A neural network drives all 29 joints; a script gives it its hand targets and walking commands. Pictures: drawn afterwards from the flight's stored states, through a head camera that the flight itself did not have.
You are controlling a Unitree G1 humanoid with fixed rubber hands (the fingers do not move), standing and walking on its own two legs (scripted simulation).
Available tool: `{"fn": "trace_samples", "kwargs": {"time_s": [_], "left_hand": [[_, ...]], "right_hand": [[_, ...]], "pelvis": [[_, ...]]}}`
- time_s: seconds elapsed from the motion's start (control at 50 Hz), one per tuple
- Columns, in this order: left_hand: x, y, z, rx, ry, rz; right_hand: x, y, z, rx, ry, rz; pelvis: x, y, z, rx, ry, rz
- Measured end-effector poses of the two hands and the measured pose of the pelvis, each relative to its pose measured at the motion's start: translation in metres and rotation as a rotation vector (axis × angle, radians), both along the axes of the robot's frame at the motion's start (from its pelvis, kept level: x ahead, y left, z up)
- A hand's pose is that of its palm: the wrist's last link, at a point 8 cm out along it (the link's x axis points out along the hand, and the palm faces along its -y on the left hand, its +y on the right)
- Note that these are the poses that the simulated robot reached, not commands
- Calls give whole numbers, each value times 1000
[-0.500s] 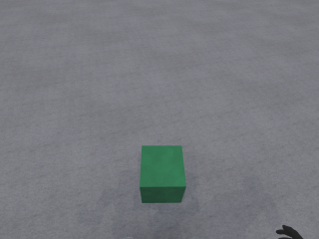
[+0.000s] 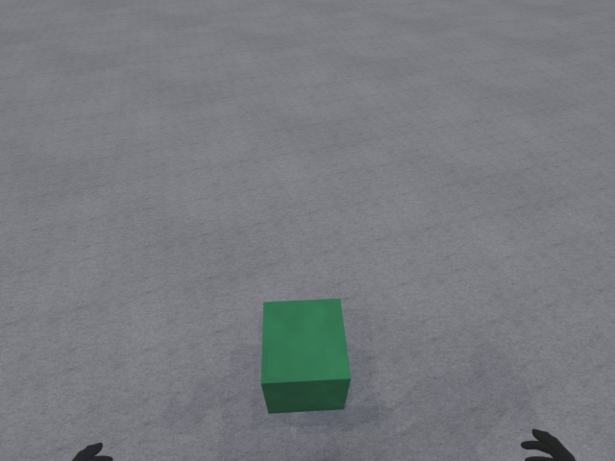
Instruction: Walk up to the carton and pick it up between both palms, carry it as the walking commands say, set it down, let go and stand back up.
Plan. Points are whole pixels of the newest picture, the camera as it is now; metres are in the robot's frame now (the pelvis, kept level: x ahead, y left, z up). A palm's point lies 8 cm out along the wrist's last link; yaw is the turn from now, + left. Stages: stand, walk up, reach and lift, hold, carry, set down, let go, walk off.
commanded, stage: walk up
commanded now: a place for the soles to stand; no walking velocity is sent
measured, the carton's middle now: (304, 356) +0.54 +0.02 -0.64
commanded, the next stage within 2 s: none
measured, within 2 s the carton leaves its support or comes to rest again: neither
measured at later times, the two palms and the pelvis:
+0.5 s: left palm out of the picture +0.15 +0.31 -0.09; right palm out of the picture +0.09 -0.37 -0.10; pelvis +0.06 -0.02 -0.01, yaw -1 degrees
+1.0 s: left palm (106, 410) +0.23 +0.31 -0.10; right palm (539, 393) +0.24 -0.34 -0.10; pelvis +0.11 -0.02 -0.01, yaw -1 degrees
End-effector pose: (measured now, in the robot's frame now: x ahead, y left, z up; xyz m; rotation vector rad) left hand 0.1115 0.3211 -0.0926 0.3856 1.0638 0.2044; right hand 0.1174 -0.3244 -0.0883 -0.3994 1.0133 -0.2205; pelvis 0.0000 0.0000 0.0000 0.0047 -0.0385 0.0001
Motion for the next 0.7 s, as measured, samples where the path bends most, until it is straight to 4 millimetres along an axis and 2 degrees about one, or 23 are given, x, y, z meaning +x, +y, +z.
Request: {"fn": "trace_samples", "kwargs": {"time_s": [0.22, 0.34, 0.46, 0.52, 0.6, 0.66, 0.7], "left_hand": [[9, -9, 5, -19, 8, 5], [11, 1, 3, -1, 19, -7], [37, -7, 4, 37, 9, -45], [41, -9, 8, 45, 7, -28], [34, -2, 9, 66, 61, 9], [37, 5, 2, 70, 83, 22], [46, 9, -8, 62, 82, 23]], "right_hand": [[-8, -7, 1, 10, 48, -26], [-17, -19, -1, -13, 51, -43], [-33, -42, -12, -23, 131, -92], [-17, -40, -12, -15, 142, -81], [25, -27, -8, 1, 112, -24], [58, -16, -9, 0, 82, 10], [78, -11, -13, -17, 44, 18]], "pelvis": [[7, -5, 7, 2, -3, -5], [25, -5, 0, 12, 3, -23], [49, -18, -7, 1, 14, -26], [61, -21, -4, 3, 17, -22], [75, -20, 0, 7, 18, -22], [86, -14, -4, 7, 15, -28], [94, -9, -13, -5, 9, -36]]}}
